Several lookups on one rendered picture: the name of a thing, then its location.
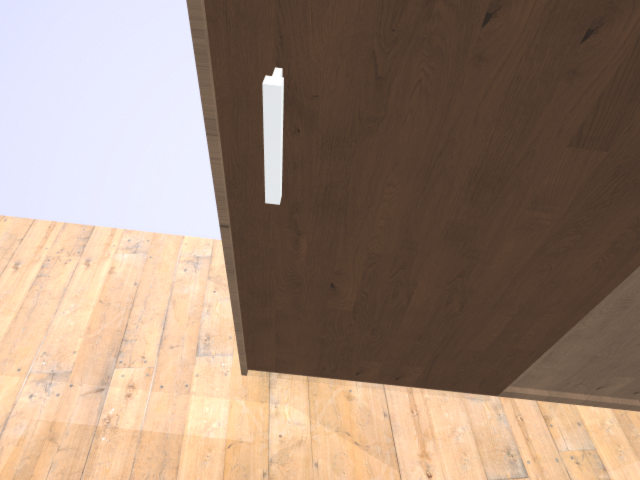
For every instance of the wardrobe door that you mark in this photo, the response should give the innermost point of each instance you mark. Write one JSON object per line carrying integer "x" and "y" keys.
{"x": 460, "y": 181}
{"x": 600, "y": 355}

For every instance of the handle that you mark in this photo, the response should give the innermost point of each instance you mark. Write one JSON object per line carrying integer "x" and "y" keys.
{"x": 273, "y": 99}

